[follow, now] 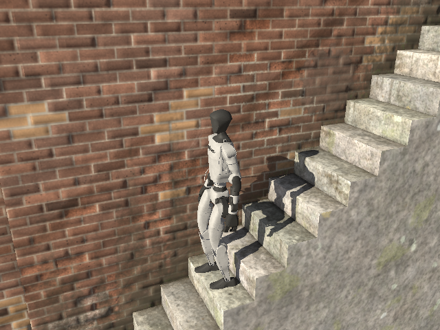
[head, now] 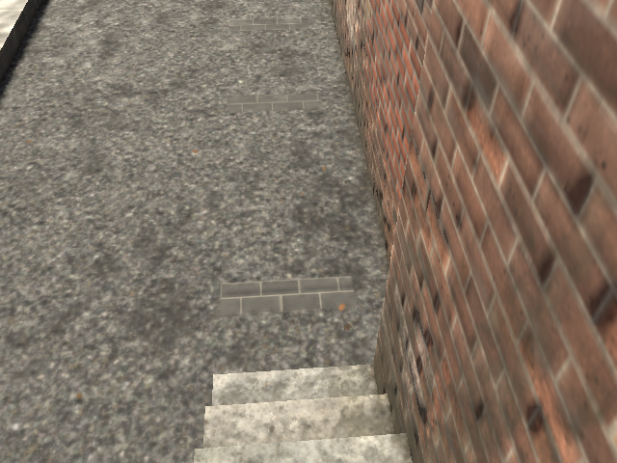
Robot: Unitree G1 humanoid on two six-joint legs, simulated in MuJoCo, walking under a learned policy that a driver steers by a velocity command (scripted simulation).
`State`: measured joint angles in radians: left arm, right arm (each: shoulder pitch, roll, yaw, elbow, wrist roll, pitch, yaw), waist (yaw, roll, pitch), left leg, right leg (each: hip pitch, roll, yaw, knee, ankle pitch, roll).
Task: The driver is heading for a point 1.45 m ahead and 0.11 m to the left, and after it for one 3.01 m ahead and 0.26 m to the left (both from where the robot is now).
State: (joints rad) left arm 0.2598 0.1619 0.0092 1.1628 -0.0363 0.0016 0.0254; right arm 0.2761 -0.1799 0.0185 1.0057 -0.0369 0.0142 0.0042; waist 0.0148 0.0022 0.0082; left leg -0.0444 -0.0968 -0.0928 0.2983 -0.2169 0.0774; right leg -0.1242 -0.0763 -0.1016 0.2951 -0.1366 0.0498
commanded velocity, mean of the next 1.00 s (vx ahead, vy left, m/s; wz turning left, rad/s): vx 0.24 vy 0.04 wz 0.00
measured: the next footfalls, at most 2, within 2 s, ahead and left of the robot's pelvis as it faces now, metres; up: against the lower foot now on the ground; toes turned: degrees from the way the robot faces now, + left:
right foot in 0.82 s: +0.28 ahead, -0.22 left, -0.19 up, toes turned -5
left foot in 1.26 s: +0.26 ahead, +0.17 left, -0.20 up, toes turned -6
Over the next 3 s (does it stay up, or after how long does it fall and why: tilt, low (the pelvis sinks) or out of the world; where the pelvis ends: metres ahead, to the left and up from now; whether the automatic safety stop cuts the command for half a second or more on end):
stays up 0.60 0.11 -0.45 its command is cut before an obstacle after 0.8 s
